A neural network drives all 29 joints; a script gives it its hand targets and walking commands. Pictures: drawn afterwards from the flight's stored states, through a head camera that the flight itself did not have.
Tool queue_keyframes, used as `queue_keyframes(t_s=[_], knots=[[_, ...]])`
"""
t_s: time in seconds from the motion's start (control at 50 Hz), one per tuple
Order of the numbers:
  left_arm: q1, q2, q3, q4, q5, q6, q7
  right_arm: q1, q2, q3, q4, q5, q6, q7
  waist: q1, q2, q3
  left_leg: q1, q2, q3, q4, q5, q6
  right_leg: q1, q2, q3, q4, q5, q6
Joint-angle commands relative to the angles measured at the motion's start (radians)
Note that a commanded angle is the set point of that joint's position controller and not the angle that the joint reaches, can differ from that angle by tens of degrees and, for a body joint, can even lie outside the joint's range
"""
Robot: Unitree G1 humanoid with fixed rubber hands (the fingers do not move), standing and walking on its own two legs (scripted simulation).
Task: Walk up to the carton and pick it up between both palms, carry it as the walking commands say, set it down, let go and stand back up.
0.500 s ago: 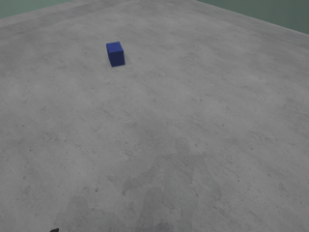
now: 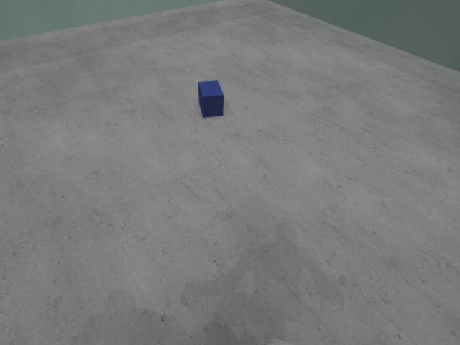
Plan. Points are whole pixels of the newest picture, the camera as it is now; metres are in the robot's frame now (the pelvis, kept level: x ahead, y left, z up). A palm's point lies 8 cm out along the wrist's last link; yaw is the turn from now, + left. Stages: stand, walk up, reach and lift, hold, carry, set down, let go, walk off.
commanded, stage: walk up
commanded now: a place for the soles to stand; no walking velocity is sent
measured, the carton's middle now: (210, 98) +1.92 +0.07 -0.68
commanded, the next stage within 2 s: none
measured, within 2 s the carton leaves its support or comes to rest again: neither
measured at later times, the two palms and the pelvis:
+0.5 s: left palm (77, 313) +0.22 +0.29 -0.10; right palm (357, 211) +0.44 -0.33 -0.08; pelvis +0.26 -0.04 +0.00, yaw +9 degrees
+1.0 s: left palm (113, 175) +0.56 +0.30 -0.08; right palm (349, 171) +0.62 -0.38 -0.12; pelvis +0.52 -0.05 -0.02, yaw +9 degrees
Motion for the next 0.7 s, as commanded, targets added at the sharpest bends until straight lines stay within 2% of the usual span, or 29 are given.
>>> queue_keyframes(t_s=[0.0, 0.06, 0.08, 0.1, 0.12, 0.14, 0.16, 0.18, 0.2, 0.22, 0.26, 0.28, 0.32, 0.34, 0.4, 0.42, 0.44, 0.46, 0.48, 0.5, 0.52, 0.54, 0.56, 0.58, 0.6, 0.64, 0.66, 0.68], knots=[[-0.086, 0.207, 0.065, -0.109, 0.002, -0.037, -0.006, -0.060, -0.337, -0.095, -0.098, 0.013, -0.047, -0.017, 0.015, 0.124, 0.061, -0.038, 0.266, -0.339, -0.367, -0.364, 0.177, -0.024, -0.026, 0.009, -0.106, 0.134, 0.001], [-0.090, 0.181, 0.066, -0.124, 0.001, -0.053, -0.006, -0.061, -0.323, -0.087, -0.099, 0.014, -0.051, -0.015, 0.024, 0.098, 0.059, -0.015, 0.255, -0.287, -0.307, -0.285, 0.171, 0.043, -0.008, -0.024, -0.195, 0.124, -0.013], [-0.072, 0.173, 0.068, -0.123, 0.001, -0.059, -0.004, -0.062, -0.317, -0.083, -0.099, 0.014, -0.049, -0.015, 0.039, 0.079, 0.055, -0.027, 0.245, -0.258, -0.262, -0.266, 0.162, 0.096, 0.003, -0.037, -0.248, 0.134, -0.022], [-0.032, 0.174, 0.072, -0.113, 0.003, -0.067, 0.003, -0.060, -0.299, -0.075, -0.099, 0.014, -0.047, -0.015, 0.063, 0.047, 0.038, -0.063, 0.221, -0.219, -0.178, -0.225, 0.146, 0.188, 0.023, -0.045, -0.286, 0.115, -0.034], [0.071, 0.203, 0.087, -0.091, 0.008, -0.077, 0.018, -0.066, -0.264, -0.058, -0.111, 0.016, -0.048, -0.015, 0.121, -0.021, -0.013, -0.190, 0.178, -0.152, 0.004, -0.077, 0.111, 0.401, 0.020, -0.005, -0.327, 0.047, -0.065], [0.213, 0.293, 0.114, -0.063, 0.018, -0.093, 0.038, -0.063, -0.184, -0.033, -0.134, 0.022, -0.053, -0.015, 0.179, -0.292, -0.078, -0.396, 0.045, -0.020, 0.419, 0.002, 0.048, 0.605, -0.180, 0.323, -0.490, -0.275, -0.124], [0.221, 0.356, 0.115, -0.084, 0.005, -0.102, 0.050, -0.047, -0.184, -0.021, -0.138, 0.029, -0.051, -0.024, 0.162, -0.278, -0.014, -0.593, -0.059, -0.107, 0.595, -0.176, 0.012, 0.631, -0.354, 0.655, -0.638, -0.378, -0.190], [0.156, 0.345, 0.098, -0.112, -0.007, -0.102, 0.054, -0.068, -0.259, -0.040, -0.128, 0.026, -0.044, -0.036, 0.121, -0.079, 0.040, -0.615, -0.005, -0.174, 0.667, -0.157, 0.016, 0.584, -0.368, 0.640, -0.633, -0.329, -0.219], [0.124, 0.309, 0.091, -0.125, -0.017, -0.102, 0.055, -0.072, -0.270, -0.050, -0.106, 0.025, -0.048, -0.034, 0.097, -0.006, 0.035, -0.585, 0.034, -0.190, 0.664, -0.073, 0.019, 0.542, -0.333, 0.554, -0.599, -0.158, -0.217], [0.111, 0.296, 0.091, -0.131, -0.019, -0.100, 0.060, -0.059, -0.249, -0.042, -0.097, 0.025, -0.047, -0.029, 0.089, -0.024, 0.038, -0.566, 0.073, -0.198, 0.602, -0.040, 0.019, 0.510, -0.304, 0.430, -0.577, -0.047, -0.203], [0.076, 0.267, 0.080, -0.145, -0.016, -0.103, 0.063, -0.060, -0.239, -0.046, -0.085, 0.024, -0.041, -0.014, 0.064, -0.080, 0.048, -0.475, 0.111, -0.183, 0.494, -0.028, -0.013, 0.412, -0.271, 0.263, -0.593, 0.062, -0.194], [0.081, 0.265, 0.079, -0.146, -0.013, -0.102, 0.062, -0.083, -0.233, -0.043, -0.087, 0.022, -0.039, -0.007, 0.066, -0.100, 0.051, -0.465, 0.102, -0.159, 0.431, -0.037, -0.029, 0.407, -0.266, 0.214, -0.603, 0.115, -0.213], [0.094, 0.273, 0.078, -0.152, -0.006, -0.101, 0.062, -0.136, -0.221, -0.040, -0.099, 0.013, -0.030, 0.005, 0.078, -0.108, 0.060, -0.440, 0.095, -0.116, 0.310, -0.039, -0.052, 0.379, -0.268, 0.158, -0.619, 0.109, -0.249], [0.097, 0.273, 0.076, -0.152, -0.007, -0.101, 0.059, -0.172, -0.210, -0.036, -0.109, 0.013, -0.028, 0.011, 0.084, -0.106, 0.066, -0.416, 0.090, -0.093, 0.243, -0.018, -0.051, 0.366, -0.255, 0.124, -0.617, 0.111, -0.250], [0.098, 0.258, 0.066, -0.147, -0.013, -0.094, 0.053, -0.214, -0.188, -0.033, -0.114, 0.020, -0.032, 0.021, 0.091, -0.091, 0.026, -0.305, 0.032, 0.014, 0.071, 0.127, -0.033, 0.386, -0.193, 0.016, -0.568, 0.251, -0.200], [0.098, 0.262, 0.065, -0.144, -0.013, -0.088, 0.052, -0.207, -0.190, -0.037, -0.111, 0.021, -0.032, 0.019, 0.087, -0.080, 0.007, -0.260, 0.020, 0.046, 0.057, 0.147, -0.022, 0.388, -0.196, 0.003, -0.545, 0.283, -0.188], [0.086, 0.268, 0.065, -0.146, -0.016, -0.082, 0.052, -0.186, -0.191, -0.041, -0.103, 0.022, -0.031, 0.015, 0.068, -0.061, -0.013, -0.189, 0.008, 0.064, 0.031, 0.164, -0.009, 0.370, -0.198, -0.015, -0.501, 0.340, -0.179], [0.070, 0.269, 0.061, -0.151, -0.022, -0.077, 0.053, -0.141, -0.190, -0.045, -0.091, 0.020, -0.030, 0.008, 0.033, -0.030, -0.039, -0.079, -0.014, 0.078, -0.008, 0.193, 0.005, 0.329, -0.186, -0.047, -0.421, 0.434, -0.164], [0.080, 0.244, 0.048, -0.158, -0.026, -0.073, 0.057, -0.057, -0.215, -0.054, -0.066, 0.011, -0.030, -0.003, -0.007, 0.035, -0.101, 0.092, -0.034, 0.065, -0.012, 0.159, 0.034, 0.264, -0.145, -0.092, -0.269, 0.515, -0.141], [0.089, 0.197, 0.025, -0.172, -0.032, -0.073, 0.061, 0.083, -0.272, -0.077, -0.038, -0.005, -0.030, -0.017, -0.079, 0.143, -0.184, 0.318, 0.050, -0.077, -0.028, 0.048, 0.107, 0.092, -0.083, -0.119, -0.011, 0.448, -0.111], [0.120, 0.137, 0.007, -0.197, -0.036, -0.077, 0.063, 0.190, -0.379, -0.110, -0.041, -0.017, -0.032, -0.032, -0.117, 0.375, -0.275, 0.537, 0.323, -0.518, -0.106, -0.142, 0.203, -0.188, 0.039, -0.119, 0.294, 0.063, -0.066], [0.142, 0.217, 0.029, -0.174, -0.027, -0.068, 0.065, 0.149, -0.379, -0.110, -0.088, 0.007, -0.035, -0.044, -0.087, 0.242, -0.264, 0.490, 0.427, -0.735, -0.212, -0.306, 0.243, -0.236, 0.060, 0.040, 0.371, -0.149, -0.072], [0.121, 0.265, 0.034, -0.155, -0.023, -0.060, 0.066, 0.082, -0.360, -0.104, -0.106, 0.031, -0.037, -0.056, -0.074, 0.098, -0.176, 0.393, 0.420, -0.682, -0.219, -0.372, 0.239, -0.239, -0.009, 0.092, 0.369, -0.091, -0.082], [0.130, 0.260, 0.029, -0.146, -0.030, -0.059, 0.059, 0.048, -0.335, -0.097, -0.100, 0.042, -0.037, -0.058, -0.052, 0.048, -0.138, 0.314, 0.383, -0.597, -0.224, -0.292, 0.227, -0.217, -0.037, 0.106, 0.344, -0.026, -0.077], [0.149, 0.237, 0.027, -0.129, -0.030, -0.058, 0.054, -0.005, -0.323, -0.089, -0.110, 0.043, -0.037, -0.056, -0.022, 0.069, -0.107, 0.198, 0.355, -0.536, -0.245, -0.261, 0.219, -0.183, -0.046, 0.102, 0.328, -0.014, -0.066], [0.204, 0.223, 0.035, -0.091, -0.025, -0.055, 0.043, -0.097, -0.314, -0.079, -0.136, 0.035, -0.037, -0.048, 0.020, 0.155, -0.053, -0.022, 0.292, -0.378, -0.282, -0.303, 0.202, -0.047, -0.072, 0.080, 0.233, -0.059, -0.029], [0.195, 0.216, 0.033, -0.091, -0.022, -0.057, 0.040, -0.110, -0.311, -0.076, -0.144, 0.026, -0.040, -0.043, 0.018, 0.192, -0.030, -0.051, 0.279, -0.315, -0.277, -0.251, 0.213, -0.041, -0.076, 0.064, 0.172, -0.076, -0.015], [0.183, 0.214, 0.035, -0.094, -0.019, -0.055, 0.034, -0.102, -0.310, -0.075, -0.145, 0.019, -0.043, -0.040, 0.017, 0.206, -0.015, -0.062, 0.280, -0.287, -0.285, -0.252, 0.222, -0.052, -0.079, 0.052, 0.124, -0.064, -0.008]])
